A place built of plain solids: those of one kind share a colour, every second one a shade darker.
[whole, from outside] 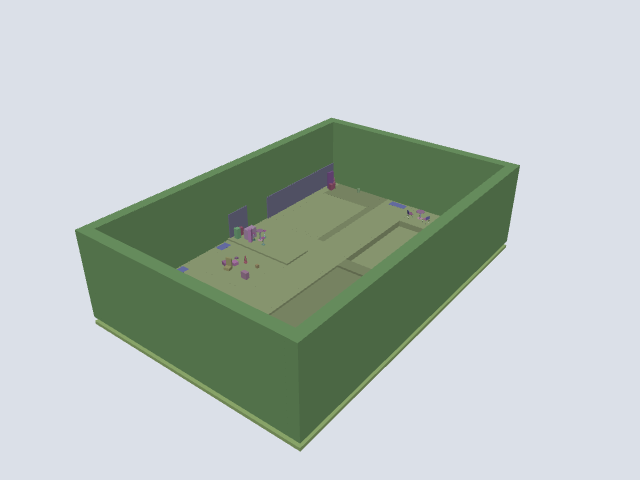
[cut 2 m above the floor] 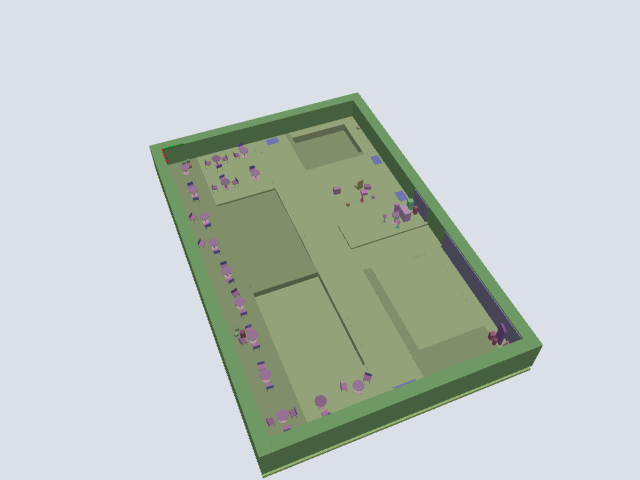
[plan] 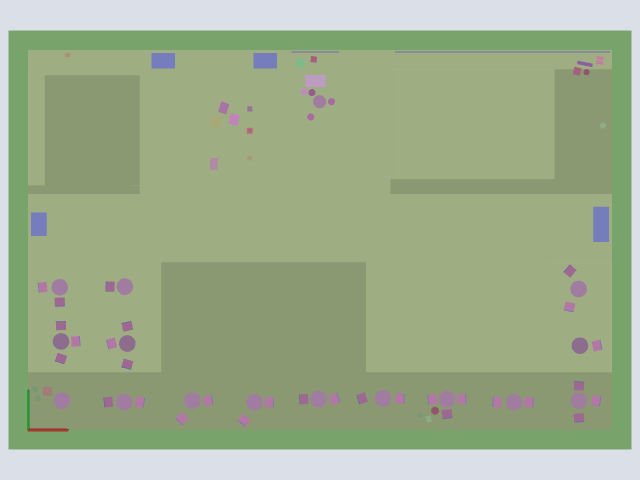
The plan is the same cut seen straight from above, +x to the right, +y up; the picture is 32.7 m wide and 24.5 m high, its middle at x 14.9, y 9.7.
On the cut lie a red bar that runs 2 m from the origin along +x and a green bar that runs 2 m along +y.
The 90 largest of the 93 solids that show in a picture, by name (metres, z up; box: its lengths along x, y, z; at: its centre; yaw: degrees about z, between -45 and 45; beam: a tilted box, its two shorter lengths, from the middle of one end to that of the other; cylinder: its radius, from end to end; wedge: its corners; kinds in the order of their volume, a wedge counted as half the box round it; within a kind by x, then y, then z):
{
 "wall_1": {"box": [1.0, 19.4, 8.0], "at": [-0.5, 9.7, 3.0]},
 "wall_2": {"box": [31.8, 1.0, 8.0], "at": [14.9, -0.5, 3.0]},
 "wall_3": {"box": [31.8, 1.0, 8.0], "at": [14.9, 19.9, 3.0]},
 "wall_4": {"box": [1.0, 19.4, 8.0], "at": [30.3, 9.7, 3.0]},
 "floor_1": {"box": [0.85, 5.61, 1.32], "at": [0.42, 15.3, -0.66]},
 "floor_2": {"box": [5.7, 0.45, 1.32], "at": [2.85, 12.28, -0.66]},
 "floor_3": {"box": [5.7, 1.29, 1.32], "at": [2.85, 18.75, -0.66]},
 "floor_4": {"box": [4.43, 5.61, 0.52], "at": [3.06, 15.3, -1.06]},
 "floor_5": {"box": [6.8, 5.61, 1.32], "at": [3.4, 5.75, -0.66]},
 "floor_6": {"box": [0.42, 5.61, 1.32], "at": [5.49, 15.3, -0.66]},
 "floor_7": {"box": [2.4, 7.35, 1.0], "at": [6.9, 15.72, -0.5]},
 "floor_8": {"box": [2.9, 7.35, 1.0], "at": [9.55, 15.72, -0.5]},
 "floor_9": {"box": [9.15, 5.61, 1.12], "at": [11.38, 5.75, -0.76]},
 "floor_10": {"box": [2.2, 7.35, 1.0], "at": [12.1, 15.72, -0.5]},
 "floor_11": {"box": [2.9, 7.35, 1.16], "at": [14.65, 15.72, -0.42]},
 "floor_12": {"box": [29.8, 2.95, 1.32], "at": [14.9, 1.48, -0.66]},
 "floor_13": {"box": [29.8, 0.39, 1.32], "at": [14.9, 8.76, -0.66]},
 "floor_14": {"box": [29.8, 3.1, 1.0], "at": [14.9, 10.5, -0.5]},
 "floor_15": {"box": [1.3, 5.61, 1.32], "at": [16.6, 5.75, -0.66]},
 "floor_16": {"box": [2.4, 7.35, 1.0], "at": [17.3, 15.72, -0.5]},
 "floor_17": {"box": [0.4, 5.61, 1.32], "at": [18.7, 15.61, -0.66]},
 "floor_18": {"box": [9.15, 5.61, 0.72], "at": [21.82, 5.75, -0.96]},
 "floor_19": {"box": [7.97, 5.61, 1.32], "at": [22.89, 15.61, -0.66]},
 "floor_20": {"box": [11.3, 0.75, 1.32], "at": [24.15, 12.43, -0.66]},
 "floor_21": {"box": [11.3, 0.99, 1.32], "at": [24.15, 18.91, -0.66]},
 "floor_22": {"box": [3.4, 5.61, 1.32], "at": [28.1, 5.75, -0.66]},
 "floor_23": {"box": [2.93, 5.61, 1.32], "at": [28.34, 15.61, -0.66]},
 "floor_base_1": {"box": [31.8, 21.4, 0.3], "at": [14.9, 9.7, -1.57]},
 "back_1": {"box": [2.44, 0.09, 2.45], "at": [14.65, 19.3, 1.39]},
 "back_2": {"box": [10.98, 0.09, 2.35], "at": [24.22, 19.3, 1.18]},
 "counter_1": {"box": [1.05, 0.62, 1.03], "at": [14.67, 17.82, 0.68]},
 "top_1": {"cylinder": 0.42, "from": [1.62, 7.29, 0.74], "to": [1.62, 7.29, 0.77]},
 "top_2": {"cylinder": 0.42, "from": [1.68, 4.52, 0.74], "to": [1.68, 4.52, 0.77]},
 "top_3": {"cylinder": 0.42, "from": [1.73, 1.5, 0.74], "to": [1.73, 1.5, 0.77]},
 "top_4": {"cylinder": 0.42, "from": [4.9, 1.43, 0.74], "to": [4.9, 1.43, 0.77]},
 "top_5": {"cylinder": 0.42, "from": [4.94, 7.32, 0.74], "to": [4.94, 7.32, 0.77]},
 "top_6": {"cylinder": 0.42, "from": [5.07, 4.42, 0.74], "to": [5.07, 4.42, 0.77]},
 "top_7": {"cylinder": 0.42, "from": [8.39, 1.5, 0.74], "to": [8.39, 1.5, 0.77]},
 "top_8": {"cylinder": 0.42, "from": [11.56, 1.41, 0.74], "to": [11.56, 1.41, 0.77]},
 "top_9": {"cylinder": 0.42, "from": [14.83, 1.58, 0.74], "to": [14.83, 1.58, 0.77]},
 "top_10": {"cylinder": 0.34, "from": [14.88, 16.76, 1.15], "to": [14.88, 16.76, 1.19]},
 "top_11": {"cylinder": 0.42, "from": [18.11, 1.61, 0.74], "to": [18.11, 1.61, 0.77]},
 "top_12": {"cylinder": 0.42, "from": [21.39, 1.57, 0.74], "to": [21.39, 1.57, 0.77]},
 "top_13": {"cylinder": 0.42, "from": [24.81, 1.42, 0.74], "to": [24.81, 1.42, 0.77]},
 "top_14": {"cylinder": 0.42, "from": [28.1, 7.2, 0.74], "to": [28.1, 7.2, 0.77]},
 "top_15": {"cylinder": 0.42, "from": [28.12, 1.5, 0.74], "to": [28.12, 1.5, 0.77]},
 "top_16": {"cylinder": 0.42, "from": [28.17, 4.3, 0.74], "to": [28.17, 4.3, 0.77]},
 "bin_1": {"box": [0.32, 0.32, 0.79], "at": [14.58, 18.92, 0.56], "yaw": -6.8},
 "bin_2": {"cylinder": 0.2, "from": [20.77, 0.98, 0.0], "to": [20.77, 0.98, 0.73]},
 "bin_3": {"box": [0.37, 0.4, 0.67], "at": [28.02, 18.31, 0.34], "yaw": -13.1},
 "roll_1": {"box": [0.79, 0.18, 1.86], "at": [28.42, 18.69, 0.93], "yaw": -11.2},
 "chair_seat_1": {"box": [0.46, 0.52, 0.04], "at": [0.74, 7.29, 0.43], "yaw": 7.5},
 "chair_seat_2": {"box": [0.52, 0.46, 0.04], "at": [1.62, 6.53, 0.43], "yaw": 3.1},
 "chair_seat_3": {"box": [0.52, 0.46, 0.04], "at": [1.68, 3.65, 0.43], "yaw": -17.5},
 "chair_seat_4": {"box": [0.52, 0.46, 0.04], "at": [1.68, 5.33, 0.43], "yaw": 1.1},
 "chair_seat_5": {"box": [0.46, 0.52, 0.04], "at": [2.43, 4.52, 0.43], "yaw": 3.4},
 "chair_seat_6": {"box": [0.46, 0.52, 0.04], "at": [4.09, 1.43, 0.43], "yaw": 5.8},
 "chair_seat_7": {"box": [0.46, 0.52, 0.04], "at": [4.18, 7.32, 0.43], "yaw": -1.5},
 "chair_seat_8": {"box": [0.46, 0.52, 0.04], "at": [4.26, 4.42, 0.43], "yaw": 14.0},
 "chair_seat_9": {"box": [0.52, 0.46, 0.04], "at": [5.07, 3.36, 0.43], "yaw": -15.2},
 "chair_seat_10": {"box": [0.52, 0.46, 0.04], "at": [5.07, 5.29, 0.43], "yaw": 12.4},
 "chair_seat_11": {"box": [0.46, 0.52, 0.04], "at": [5.71, 1.43, 0.43], "yaw": -8.4},
 "chair_seat_12": {"box": [0.52, 0.46, 0.04], "at": [7.86, 0.59, 0.43], "yaw": -40.9},
 "chair_seat_13": {"box": [0.46, 0.52, 0.04], "at": [9.19, 1.5, 0.43], "yaw": 8.4},
 "chair_seat_14": {"box": [0.52, 0.46, 0.04], "at": [11.03, 0.5, 0.43], "yaw": -37.9},
 "chair_seat_15": {"box": [0.46, 0.52, 0.04], "at": [12.31, 1.41, 0.43], "yaw": -2.7},
 "chair_seat_16": {"box": [0.46, 0.52, 0.04], "at": [14.07, 1.58, 0.43], "yaw": 2.1},
 "chair_seat_17": {"box": [0.46, 0.52, 0.04], "at": [15.63, 1.58, 0.43], "yaw": 17.3},
 "chair_seat_18": {"box": [0.46, 0.52, 0.04], "at": [17.05, 1.61, 0.43], "yaw": 17.4},
 "chair_seat_19": {"box": [0.46, 0.52, 0.04], "at": [18.98, 1.61, 0.43], "yaw": -2.0},
 "chair_seat_20": {"box": [0.46, 0.52, 0.04], "at": [20.63, 1.57, 0.43], "yaw": 4.8},
 "chair_seat_21": {"box": [0.52, 0.46, 0.04], "at": [21.39, 0.82, 0.43], "yaw": 6.0},
 "chair_seat_22": {"box": [0.46, 0.52, 0.04], "at": [22.14, 1.57, 0.43], "yaw": 0.2},
 "chair_seat_23": {"box": [0.46, 0.52, 0.04], "at": [23.94, 1.42, 0.43], "yaw": -5.2},
 "chair_seat_24": {"box": [0.46, 0.52, 0.04], "at": [25.57, 1.42, 0.43], "yaw": -3.2},
 "chair_seat_25": {"box": [0.52, 0.46, 0.04], "at": [28.12, 0.62, 0.43], "yaw": 4.2},
 "chair_seat_26": {"box": [0.52, 0.46, 0.04], "at": [28.12, 2.25, 0.43], "yaw": -2.3},
 "chair_seat_27": {"box": [0.46, 0.52, 0.04], "at": [28.99, 1.5, 0.43], "yaw": -7.8},
 "low_mat_1": {"box": [0.8, 1.2, 0.06], "at": [0.55, 10.5, -0.02]},
 "low_mat_2": {"box": [1.2, 0.8, 0.06], "at": [6.9, 18.85, -0.02]},
 "low_mat_3": {"box": [1.2, 0.8, 0.06], "at": [12.1, 18.85, -0.02]},
 "low_mat_4": {"box": [0.8, 1.8, 0.06], "at": [29.25, 10.5, -0.02]},
 "display_cube_1": {"box": [0.45, 0.46, 1.04], "at": [13.9, 18.74, 0.68], "yaw": -3.2},
 "crate_1": {"box": [0.44, 0.57, 0.31], "at": [9.99, 16.44, 0.15], "yaw": -17.4},
 "crate_2": {"box": [0.48, 0.55, 0.29], "at": [10.52, 15.85, 0.14], "yaw": -11.6},
 "crate_stack_1": {"box": [0.4, 0.6, 0.63], "at": [9.48, 13.59, 0.32], "yaw": -1.4},
 "hand_truck_1": {"box": [0.56, 0.55, 0.27], "at": [9.59, 15.74, 0.14], "yaw": 11.8},
 "hand_truck_2": {"box": [0.14, 0.55, 0.78], "at": [9.79, 15.78, 0.66], "yaw": 11.8},
 "brochure_stand_1": {"box": [0.3, 0.32, 1.37], "at": [14.09, 17.27, 0.84], "yaw": 18.9},
 "carton_1": {"box": [0.47, 0.45, 0.28], "at": [1.0, 1.98, 0.14], "yaw": -2.4}
}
